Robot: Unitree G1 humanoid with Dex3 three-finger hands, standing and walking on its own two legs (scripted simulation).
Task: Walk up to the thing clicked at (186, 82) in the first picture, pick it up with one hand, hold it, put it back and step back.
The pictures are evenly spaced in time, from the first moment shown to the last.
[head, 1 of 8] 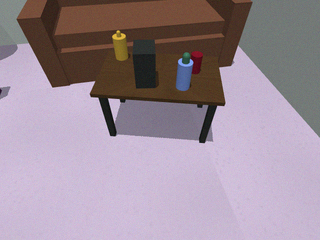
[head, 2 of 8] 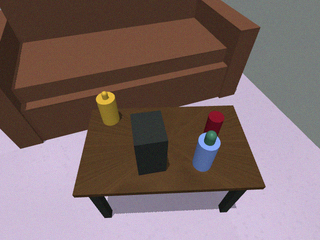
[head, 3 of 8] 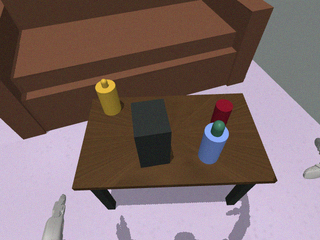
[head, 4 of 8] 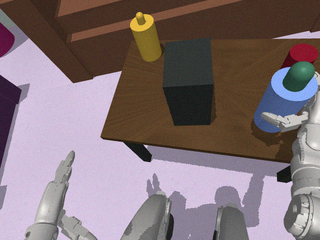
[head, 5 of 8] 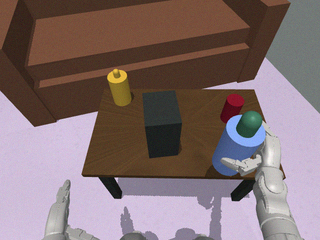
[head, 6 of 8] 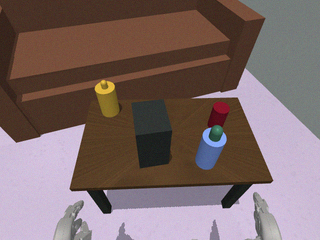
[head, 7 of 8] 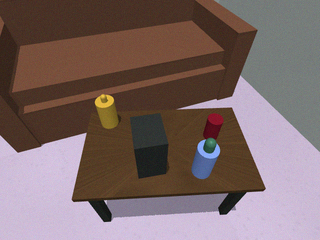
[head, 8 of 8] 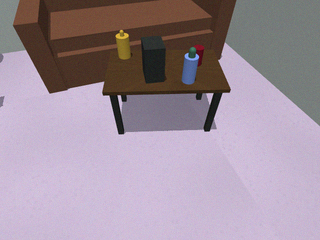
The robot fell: no
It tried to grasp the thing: yes
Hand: right
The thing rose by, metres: 0.24
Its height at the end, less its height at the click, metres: +0.00
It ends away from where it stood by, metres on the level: 0.02
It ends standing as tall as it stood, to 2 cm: yes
